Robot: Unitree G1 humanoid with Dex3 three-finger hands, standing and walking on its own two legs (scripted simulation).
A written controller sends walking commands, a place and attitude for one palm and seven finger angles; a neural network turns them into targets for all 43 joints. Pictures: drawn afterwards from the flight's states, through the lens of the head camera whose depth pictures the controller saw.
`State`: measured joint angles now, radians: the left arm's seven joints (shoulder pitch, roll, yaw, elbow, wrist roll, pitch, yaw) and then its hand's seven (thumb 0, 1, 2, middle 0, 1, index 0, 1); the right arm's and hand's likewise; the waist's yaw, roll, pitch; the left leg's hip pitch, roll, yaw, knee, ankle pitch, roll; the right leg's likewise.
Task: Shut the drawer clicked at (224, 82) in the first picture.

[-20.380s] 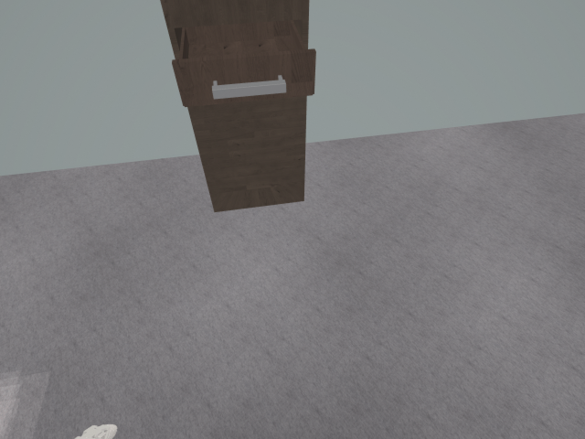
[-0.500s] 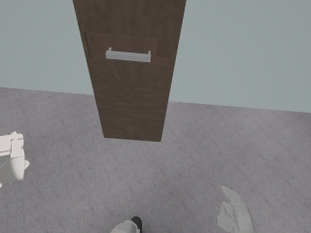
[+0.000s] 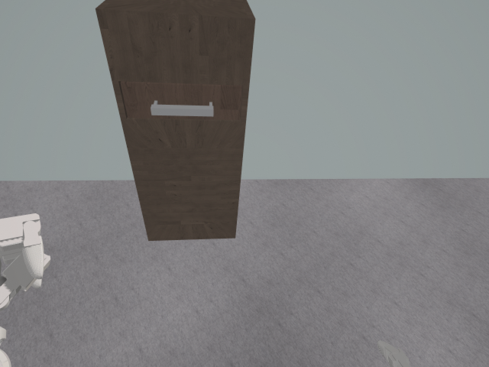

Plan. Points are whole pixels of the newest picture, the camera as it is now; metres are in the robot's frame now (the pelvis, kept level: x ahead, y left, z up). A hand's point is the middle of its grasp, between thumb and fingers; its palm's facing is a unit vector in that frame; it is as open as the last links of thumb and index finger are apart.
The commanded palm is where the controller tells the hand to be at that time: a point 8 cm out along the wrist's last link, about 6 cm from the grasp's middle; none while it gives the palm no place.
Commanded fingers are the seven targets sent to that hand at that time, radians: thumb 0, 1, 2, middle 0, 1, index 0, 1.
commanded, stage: stop stepping back and stand still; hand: left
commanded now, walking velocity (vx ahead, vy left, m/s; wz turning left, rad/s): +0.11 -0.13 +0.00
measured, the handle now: (183, 107) +0.89 +0.26 +0.00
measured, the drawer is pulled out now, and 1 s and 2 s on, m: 0.00 0.00 0.00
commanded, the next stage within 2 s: let the arm hang, fingers relaxed in 0.98 s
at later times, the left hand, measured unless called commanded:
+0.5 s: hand (24, 289) +0.15 +0.26 +0.16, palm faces +0.47 -0.77 -0.43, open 3.3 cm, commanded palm +0.09 +0.30 +0.18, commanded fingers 0.00 0.90 0.90 -1.40 -1.60 -1.40 -1.60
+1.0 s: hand (28, 271) +0.18 +0.27 +0.16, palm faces +0.40 -0.79 -0.47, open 3.3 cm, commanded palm +0.11 +0.31 +0.18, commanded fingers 0.00 0.90 0.90 -1.40 -1.60 -1.40 -1.60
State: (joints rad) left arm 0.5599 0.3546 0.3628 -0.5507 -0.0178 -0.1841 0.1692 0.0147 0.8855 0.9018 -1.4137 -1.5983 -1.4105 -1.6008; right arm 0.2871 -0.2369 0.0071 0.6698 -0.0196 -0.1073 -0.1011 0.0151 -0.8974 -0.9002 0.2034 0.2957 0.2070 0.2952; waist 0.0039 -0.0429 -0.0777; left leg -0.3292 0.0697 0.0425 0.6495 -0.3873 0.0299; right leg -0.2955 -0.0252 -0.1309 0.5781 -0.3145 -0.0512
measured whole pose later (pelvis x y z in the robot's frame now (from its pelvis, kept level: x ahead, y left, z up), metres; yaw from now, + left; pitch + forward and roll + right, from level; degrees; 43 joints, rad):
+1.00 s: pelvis +0.00 +0.02 +0.01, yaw +4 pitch +0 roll +0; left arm 0.64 0.37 0.35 -0.56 -0.03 -0.20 0.15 0.02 0.89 0.90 -1.41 -1.60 -1.41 -1.60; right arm 0.18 -0.19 0.02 0.59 0.00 -0.09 -0.08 0.01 -0.90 -0.90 0.20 0.30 0.21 0.29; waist -0.01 0.00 0.04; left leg -0.22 0.03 0.08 0.48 -0.26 0.01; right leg -0.23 -0.01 -0.07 0.46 -0.22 -0.01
